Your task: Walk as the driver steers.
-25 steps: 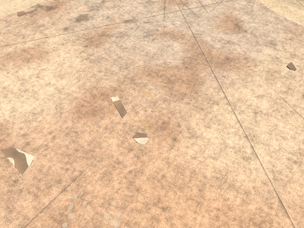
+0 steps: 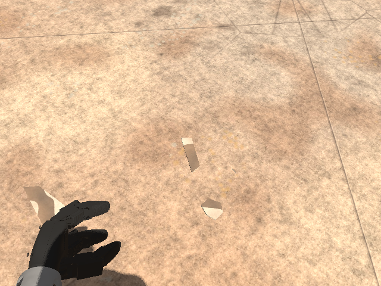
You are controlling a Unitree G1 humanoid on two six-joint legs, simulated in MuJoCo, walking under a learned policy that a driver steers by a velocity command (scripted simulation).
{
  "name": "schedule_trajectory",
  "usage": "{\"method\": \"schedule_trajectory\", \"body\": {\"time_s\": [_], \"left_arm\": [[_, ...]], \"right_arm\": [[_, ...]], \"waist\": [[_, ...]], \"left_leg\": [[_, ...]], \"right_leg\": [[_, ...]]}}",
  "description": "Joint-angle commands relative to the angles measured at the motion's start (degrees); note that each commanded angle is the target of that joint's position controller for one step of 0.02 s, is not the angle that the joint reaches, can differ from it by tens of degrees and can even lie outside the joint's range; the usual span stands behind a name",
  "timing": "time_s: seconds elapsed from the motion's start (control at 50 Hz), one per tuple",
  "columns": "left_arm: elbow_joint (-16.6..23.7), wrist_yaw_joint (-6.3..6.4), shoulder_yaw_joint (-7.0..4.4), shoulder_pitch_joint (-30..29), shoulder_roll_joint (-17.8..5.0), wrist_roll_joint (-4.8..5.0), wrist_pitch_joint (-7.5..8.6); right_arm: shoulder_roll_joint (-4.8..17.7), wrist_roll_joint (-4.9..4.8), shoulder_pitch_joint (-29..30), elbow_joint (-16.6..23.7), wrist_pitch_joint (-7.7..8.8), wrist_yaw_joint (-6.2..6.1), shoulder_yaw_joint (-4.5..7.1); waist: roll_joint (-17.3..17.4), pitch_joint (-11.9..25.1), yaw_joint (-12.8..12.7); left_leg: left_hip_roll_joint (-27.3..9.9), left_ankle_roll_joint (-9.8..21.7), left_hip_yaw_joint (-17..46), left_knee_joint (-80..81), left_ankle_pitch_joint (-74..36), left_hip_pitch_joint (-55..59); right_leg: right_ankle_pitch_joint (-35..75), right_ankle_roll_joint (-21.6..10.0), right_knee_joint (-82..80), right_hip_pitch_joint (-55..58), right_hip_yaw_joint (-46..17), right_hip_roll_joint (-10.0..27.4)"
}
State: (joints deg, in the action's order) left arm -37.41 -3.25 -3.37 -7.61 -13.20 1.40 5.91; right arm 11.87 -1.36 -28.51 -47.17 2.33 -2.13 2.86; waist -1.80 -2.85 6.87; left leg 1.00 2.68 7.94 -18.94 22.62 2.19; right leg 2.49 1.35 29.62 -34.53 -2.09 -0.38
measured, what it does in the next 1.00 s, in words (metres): walks ahead: right foot, then left foot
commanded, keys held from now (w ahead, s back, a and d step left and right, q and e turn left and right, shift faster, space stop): w+q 0.34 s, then w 0.26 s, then w+e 0.40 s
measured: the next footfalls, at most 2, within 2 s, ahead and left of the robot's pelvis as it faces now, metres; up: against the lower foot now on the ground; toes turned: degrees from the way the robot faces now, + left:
right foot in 0.08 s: +0.25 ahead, -0.14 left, +0.00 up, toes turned +6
left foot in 0.60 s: +0.47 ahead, +0.19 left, +0.00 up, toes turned +20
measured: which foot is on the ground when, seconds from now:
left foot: down 0.00-0.08, up 0.10-0.58, down 0.60-1.00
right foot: up 0.00-0.06, down 0.08-0.62, up 0.64-1.00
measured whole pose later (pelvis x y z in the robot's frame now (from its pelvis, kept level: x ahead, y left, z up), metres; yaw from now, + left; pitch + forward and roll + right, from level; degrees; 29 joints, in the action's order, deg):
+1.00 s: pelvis +0.54 +0.10 +0.00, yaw +9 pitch +1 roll +2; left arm -47.1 -2.2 -2.6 6.6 -15.9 1.0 2.2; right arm 15.4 0.6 -18.0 -45.8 5.3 -0.4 4.0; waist -2.7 -1.5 3.3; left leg 2.0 1.4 -11.4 -11.8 15.2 2.3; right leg 2.8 0.2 41.5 -39.2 -2.0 5.9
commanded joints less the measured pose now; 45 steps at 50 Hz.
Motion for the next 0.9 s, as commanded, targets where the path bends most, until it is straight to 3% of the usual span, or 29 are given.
{"method": "schedule_trajectory", "body": {"time_s": [0.02,0.04,0.06,0.08,0.1,0.12,0.14,0.16,0.18,0.2,0.24,0.28,0.32,0.42,0.5,0.54,0.56,0.58,0.6,0.62,0.64,0.66,0.68,0.7,0.72,0.74,0.78,0.82,0.9], "left_arm": [[4.24,0.22,-2.13,-2.83,-6.39,0.21,1.64],[2.88,0.74,-3.06,2.43,-8.24,0.01,1.76],[0.83,1.44,-4.14,10.86,-10.44,-0.24,1.65],[-0.57,2.10,-4.59,21.81,-13.28,-1.23,1.28],[-1.91,1.65,-4.98,24.14,-17.49,-2.76,1.03],[-1.86,1.25,-3.68,22.88,-11.75,-2.23,1.11],[-1.44,1.61,-2.63,18.90,-7.52,-1.49,0.77],[-1.90,1.79,-2.17,16.08,-6.63,-1.42,0.40],[-2.82,1.81,-2.02,15.16,-5.95,-1.85,0.31],[-3.77,1.95,-1.89,15.02,-5.74,-2.59,0.63],[-5.32,2.11,-2.06,15.67,-5.90,-2.11,1.38],[-6.69,2.26,-2.50,16.58,-7.60,-1.40,1.89],[-7.40,2.41,-2.91,17.43,-9.39,-1.40,1.87],[-9.15,2.31,-2.72,21.01,-11.38,-1.14,0.88],[-11.54,2.28,-2.76,26.23,-13.36,-0.10,-0.67],[-12.55,2.48,-2.81,27.06,-14.37,0.36,-1.62],[-12.76,2.67,-2.90,26.67,-15.24,0.51,-2.00],[-12.92,2.91,-2.85,25.82,-15.84,0.67,-2.43],[-12.81,3.30,-2.28,25.66,-14.91,0.48,-2.65],[-11.25,3.41,-0.77,25.60,-11.70,-1.06,-2.29],[-10.11,2.48,1.55,31.61,-4.60,-1.35,-1.08],[-11.02,2.03,-0.09,26.78,-10.99,0.73,-0.13],[-8.76,1.82,-0.66,21.68,-12.27,2.25,0.19],[-8.66,2.09,-0.44,20.30,-11.13,1.72,0.17],[-9.03,2.28,-0.69,20.26,-10.78,0.72,-0.26],[-9.88,2.31,-0.83,22.34,-10.23,0.62,-1.17],[-10.71,2.54,-0.50,24.41,-7.74,0.60,-2.84],[-9.89,2.79,-0.44,22.31,-6.97,0.42,-3.64],[-8.24,1.95,-0.12,16.82,-6.02,-0.16,-3.19]], "right_arm": [[11.15,-0.19,1.11,2.88,-0.07,-0.51,3.82],[11.61,0.05,2.83,3.68,-0.20,-0.36,4.20],[11.24,0.49,4.78,4.89,-0.26,0.03,4.11],[8.31,1.81,6.08,7.14,-0.20,0.36,2.98],[0.09,0.23,-5.48,8.32,0.32,0.47,0.94],[6.46,-1.93,-5.68,6.75,0.49,0.43,1.68],[10.16,-2.01,1.48,7.67,0.43,0.49,2.62],[11.14,-1.04,5.69,8.38,0.36,0.35,2.85],[11.03,0.23,8.75,9.08,0.38,0.48,3.09],[10.35,0.12,8.70,9.50,0.15,0.84,3.22],[8.52,-0.53,8.81,10.05,-0.53,1.19,2.92],[7.55,-0.35,11.91,11.64,-1.07,1.33,2.43],[7.84,-0.09,14.52,12.77,-1.11,1.54,2.17],[6.44,0.02,22.67,14.38,0.29,3.11,0.76],[6.36,-0.13,30.20,17.32,0.87,4.35,0.07],[7.43,0.11,30.62,18.18,0.93,4.81,0.39],[8.55,0.39,28.82,18.03,0.90,4.87,0.91],[10.31,0.69,23.22,16.64,0.81,4.77,1.94],[13.12,0.65,14.18,13.75,0.61,4.30,3.59],[17.47,1.14,4.09,11.71,0.10,3.19,5.01],[21.21,1.53,4.39,11.52,0.27,2.99,5.00],[15.55,1.68,3.56,12.14,0.71,3.19,3.74],[13.68,1.75,6.50,11.43,1.18,3.21,3.00],[12.06,1.53,9.84,11.01,1.58,3.25,2.53],[10.19,1.62,12.87,10.89,1.93,3.40,2.12],[8.76,1.94,14.83,10.94,2.44,3.38,1.77],[8.58,2.05,16.18,9.95,3.68,3.30,2.00],[9.42,2.44,16.35,8.74,4.35,2.86,2.39],[10.65,2.57,15.40,6.85,4.40,1.89,2.75]], "waist": [[10.71,-0.29,-4.06],[11.28,2.51,-6.72],[10.60,8.28,-11.00],[5.78,18.58,-15.11],[-17.81,26.96,-7.88],[-16.49,24.96,-9.10],[-9.66,15.13,-9.92],[-3.37,10.15,-8.83],[-1.11,7.43,-8.06],[-1.84,6.74,-6.72],[-3.00,5.60,-6.17],[-1.66,2.85,-6.36],[-0.45,1.62,-6.86],[0.84,-0.52,-10.10],[0.19,-2.79,-12.42],[-1.42,-1.97,-11.21],[-2.80,-0.02,-9.44],[-3.51,3.88,-5.60],[-2.90,9.20,-1.04],[3.18,16.87,2.80],[16.14,24.63,-2.64],[8.87,25.26,1.14],[8.48,15.80,0.60],[5.84,11.20,-1.80],[5.86,8.00,-3.83],[6.74,6.93,-5.91],[6.09,5.53,-7.73],[5.22,2.77,-7.95],[4.98,0.43,-6.44]], "left_leg": [[-12.27,6.31,9.01,0.37,-28.39,-3.14],[-11.04,5.25,8.33,-4.82,-37.11,-3.40],[-7.88,3.33,6.62,-14.43,-41.03,-6.22],[-4.59,1.75,5.66,-30.66,-27.76,-16.55],[3.89,-1.76,2.41,-50.91,11.93,-36.46],[0.33,-1.74,4.58,-59.46,9.41,-43.49],[-2.03,-1.75,2.44,-60.63,4.24,-45.67],[-4.59,-1.61,0.25,-58.80,-0.55,-43.09],[-6.44,-1.32,0.16,-56.07,-2.95,-40.45],[-8.04,-1.00,0.69,-53.89,-4.37,-37.63],[-9.14,-0.87,-0.10,-50.68,-4.69,-36.90],[-10.02,-1.30,-0.41,-46.92,-5.90,-40.05],[-10.24,-2.02,-0.37,-42.32,-10.51,-42.83],[-7.86,-1.54,-4.31,-25.68,-22.48,-40.04],[-5.99,-0.67,-7.57,-16.81,-20.29,-40.42],[-4.39,0.74,-8.94,-14.16,-15.37,-38.43],[-2.70,1.77,-10.21,-13.07,-13.13,-34.31],[-0.65,3.20,-11.66,-10.80,-13.78,-25.54],[1.04,4.88,-12.02,-8.86,-17.49,-11.33],[-9.14,8.32,0.51,-11.84,-21.67,8.19],[-24.22,17.84,29.14,-5.37,-13.11,22.34],[-24.39,16.86,31.27,-1.65,-10.40,20.64],[-22.18,14.33,20.32,-0.65,-15.28,13.48],[-19.39,12.47,13.19,0.56,-19.73,5.73],[-17.37,11.35,8.33,2.66,-22.05,-0.61],[-16.13,10.61,4.97,5.22,-22.40,-5.06],[-16.09,10.90,1.09,9.16,-23.59,-9.63],[-15.95,10.48,-3.30,11.42,-25.08,-11.07],[-13.63,7.89,-12.01,12.52,-26.23,-9.49]], "right_leg": [[-1.45,-1.29,-2.29,7.09,0.19,-0.60],[-3.11,-2.36,-2.72,13.61,1.13,-1.54],[-2.51,-3.90,-2.65,25.26,1.10,-0.52],[-8.65,-6.64,0.77,43.74,-8.73,9.12],[-19.78,-15.81,-7.38,60.79,-38.43,23.33],[-35.51,-16.74,-14.28,58.49,-47.75,23.78],[-36.13,-14.47,-15.65,49.63,-37.05,21.37],[-27.57,-12.84,-15.67,40.56,-27.64,19.29],[-19.24,-12.05,-15.94,33.62,-21.08,16.90],[-14.52,-11.62,-16.67,29.87,-16.43,15.29],[-11.76,-12.28,-19.13,27.59,-11.27,14.48],[-9.29,-13.36,-21.45,26.38,-8.28,15.76],[-6.87,-13.84,-22.77,27.27,-5.04,16.33],[-0.45,-12.22,-23.04,29.04,4.55,13.37],[1.99,-11.63,-21.38,35.68,5.87,15.48],[10.43,-10.86,-18.06,39.50,6.33,16.89],[20.21,-10.22,-14.31,40.53,7.21,16.93],[29.39,-9.05,-6.94,39.89,9.11,15.94],[31.07,-7.21,3.76,34.71,11.49,13.74],[12.50,-4.98,21.68,19.66,11.72,11.04],[-34.71,-2.17,40.65,-1.02,6.36,0.38],[-36.77,-2.86,46.56,-5.91,-3.20,1.56],[-32.17,-3.26,46.59,-9.82,-2.70,3.87],[-27.18,-3.15,43.00,-8.38,-2.12,6.42],[-23.76,-2.57,39.71,-6.02,-2.12,7.88],[-20.91,-2.08,38.41,-2.17,-2.84,8.97],[-18.01,-0.91,37.03,0.26,-2.92,8.95],[-13.96,0.01,33.69,-2.51,-4.03,8.82],[-0.62,0.03,19.77,-3.85,-2.90,7.51]]}}
Velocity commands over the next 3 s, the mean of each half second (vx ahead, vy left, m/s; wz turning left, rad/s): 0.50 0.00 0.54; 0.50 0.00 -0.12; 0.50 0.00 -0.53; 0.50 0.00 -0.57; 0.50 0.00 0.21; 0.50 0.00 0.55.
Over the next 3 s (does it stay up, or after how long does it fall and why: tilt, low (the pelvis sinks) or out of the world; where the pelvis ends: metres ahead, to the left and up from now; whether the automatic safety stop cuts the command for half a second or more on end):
stays up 1.63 -0.11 0.01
